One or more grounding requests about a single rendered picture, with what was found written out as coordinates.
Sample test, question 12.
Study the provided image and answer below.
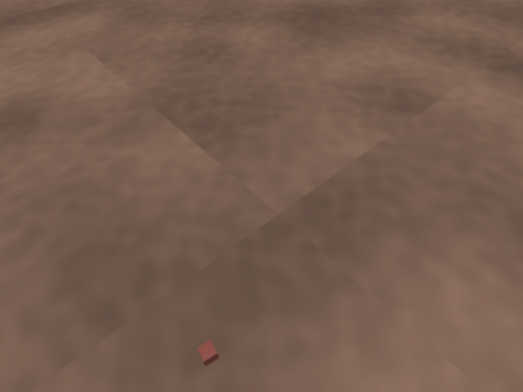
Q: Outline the small box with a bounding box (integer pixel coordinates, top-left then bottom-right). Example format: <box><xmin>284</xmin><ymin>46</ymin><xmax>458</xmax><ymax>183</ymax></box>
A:
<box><xmin>197</xmin><ymin>340</ymin><xmax>219</xmax><ymax>366</ymax></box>

